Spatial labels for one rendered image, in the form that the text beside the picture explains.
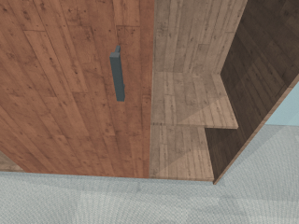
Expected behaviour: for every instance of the wardrobe door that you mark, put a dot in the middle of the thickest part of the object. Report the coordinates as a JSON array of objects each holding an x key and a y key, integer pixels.
[
  {"x": 59, "y": 112},
  {"x": 5, "y": 160}
]

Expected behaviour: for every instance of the handle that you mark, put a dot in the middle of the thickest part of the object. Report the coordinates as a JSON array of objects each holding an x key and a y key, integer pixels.
[{"x": 115, "y": 63}]

